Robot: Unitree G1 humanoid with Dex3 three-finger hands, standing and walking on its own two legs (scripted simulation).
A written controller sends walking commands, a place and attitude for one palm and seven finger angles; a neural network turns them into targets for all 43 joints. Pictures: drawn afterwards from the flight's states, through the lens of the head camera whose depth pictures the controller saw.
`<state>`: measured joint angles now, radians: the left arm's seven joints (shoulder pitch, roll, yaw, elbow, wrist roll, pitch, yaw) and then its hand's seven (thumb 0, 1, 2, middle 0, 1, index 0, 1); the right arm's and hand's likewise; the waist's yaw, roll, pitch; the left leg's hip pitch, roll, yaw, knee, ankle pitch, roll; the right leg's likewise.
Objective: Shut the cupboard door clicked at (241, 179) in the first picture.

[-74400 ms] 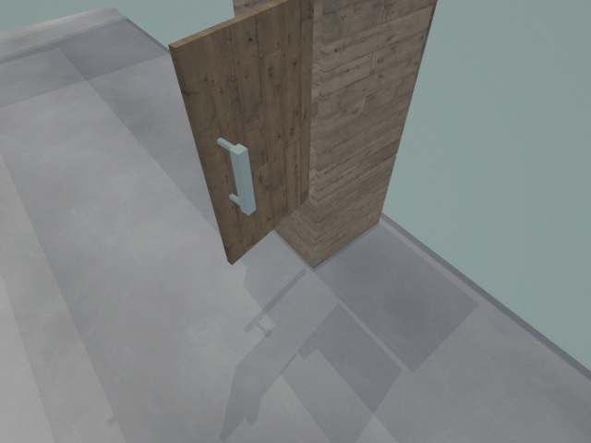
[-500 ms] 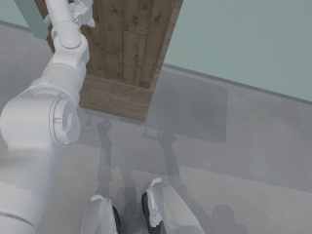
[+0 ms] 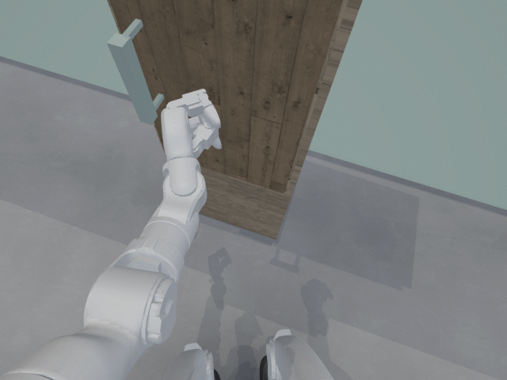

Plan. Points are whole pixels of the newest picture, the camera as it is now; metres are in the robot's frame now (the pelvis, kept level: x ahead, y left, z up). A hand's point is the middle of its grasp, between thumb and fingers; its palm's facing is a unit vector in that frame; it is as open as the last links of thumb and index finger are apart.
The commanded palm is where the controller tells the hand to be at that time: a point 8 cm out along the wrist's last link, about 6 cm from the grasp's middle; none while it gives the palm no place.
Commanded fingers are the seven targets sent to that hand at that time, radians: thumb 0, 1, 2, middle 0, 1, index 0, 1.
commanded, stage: pull the fist back off the door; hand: left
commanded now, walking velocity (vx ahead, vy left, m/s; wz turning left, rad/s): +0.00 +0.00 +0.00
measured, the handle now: (142, 76) +0.62 +0.13 +0.05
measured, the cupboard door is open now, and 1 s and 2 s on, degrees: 0 0 0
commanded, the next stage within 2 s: draw the hand back to the body in 0.02 s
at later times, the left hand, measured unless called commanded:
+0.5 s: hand (163, 152) +0.41 +0.08 +0.12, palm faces +0.11 -0.99 -0.03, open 3.1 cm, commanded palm +0.36 +0.13 +0.12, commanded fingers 0.00 0.90 0.90 -1.30 -1.50 -1.30 -1.50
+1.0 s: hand (8, 254) +0.27 +0.19 +0.19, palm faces +0.20 -0.95 -0.25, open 3.7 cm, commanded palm +0.23 +0.24 +0.21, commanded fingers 0.00 0.90 0.90 -0.64 -0.78 -0.64 -0.78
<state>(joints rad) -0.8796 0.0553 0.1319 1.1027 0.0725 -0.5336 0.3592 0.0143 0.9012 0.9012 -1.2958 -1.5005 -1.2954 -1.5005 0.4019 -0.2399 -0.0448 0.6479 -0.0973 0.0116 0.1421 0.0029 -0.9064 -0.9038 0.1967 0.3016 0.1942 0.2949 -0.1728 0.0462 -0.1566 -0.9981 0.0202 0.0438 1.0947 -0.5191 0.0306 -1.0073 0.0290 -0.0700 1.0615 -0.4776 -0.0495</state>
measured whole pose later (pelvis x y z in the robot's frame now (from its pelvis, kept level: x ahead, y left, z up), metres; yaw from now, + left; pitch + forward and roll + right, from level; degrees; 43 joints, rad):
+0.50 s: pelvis +0.00 -0.02 +0.04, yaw +0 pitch +14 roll +1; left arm -0.45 0.11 0.09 0.66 -0.09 -0.41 0.16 0.02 0.90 0.90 -1.30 -1.50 -1.29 -1.50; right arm 0.39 -0.23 -0.01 0.61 0.00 0.05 0.04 0.01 -0.91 -0.90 0.20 0.30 0.20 0.30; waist -0.07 0.04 -0.11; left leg -0.66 0.02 0.05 0.84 -0.42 0.00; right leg -0.69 0.04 -0.06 0.84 -0.39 -0.07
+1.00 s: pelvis +0.01 +0.00 +0.09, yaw +1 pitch -3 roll +0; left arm 0.15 0.26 0.05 -0.03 -0.06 -0.07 0.07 0.01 0.90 0.90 -0.90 -1.06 -0.90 -1.06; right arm 0.15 -0.21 0.05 0.54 0.04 0.03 -0.06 0.01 -0.90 -0.90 0.20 0.30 0.19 0.30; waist 0.04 0.06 -0.01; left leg -0.12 -0.02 0.04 0.42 -0.26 0.03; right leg -0.14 0.02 -0.05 0.42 -0.24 -0.04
